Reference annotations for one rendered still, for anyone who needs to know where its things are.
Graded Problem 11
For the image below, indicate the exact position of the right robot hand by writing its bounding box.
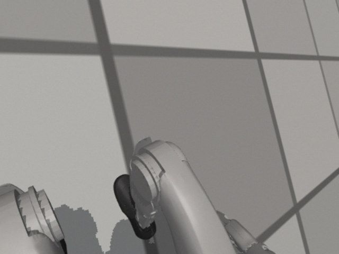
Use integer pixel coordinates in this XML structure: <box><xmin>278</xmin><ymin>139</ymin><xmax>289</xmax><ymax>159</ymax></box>
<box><xmin>217</xmin><ymin>211</ymin><xmax>258</xmax><ymax>254</ymax></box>

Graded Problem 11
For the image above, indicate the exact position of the right robot arm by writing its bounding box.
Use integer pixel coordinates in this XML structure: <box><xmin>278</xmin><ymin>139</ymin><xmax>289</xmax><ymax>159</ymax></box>
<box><xmin>246</xmin><ymin>243</ymin><xmax>276</xmax><ymax>254</ymax></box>

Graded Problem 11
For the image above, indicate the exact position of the right robot foot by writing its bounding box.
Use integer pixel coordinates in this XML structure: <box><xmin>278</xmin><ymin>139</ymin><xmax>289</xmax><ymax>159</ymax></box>
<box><xmin>113</xmin><ymin>174</ymin><xmax>156</xmax><ymax>240</ymax></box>

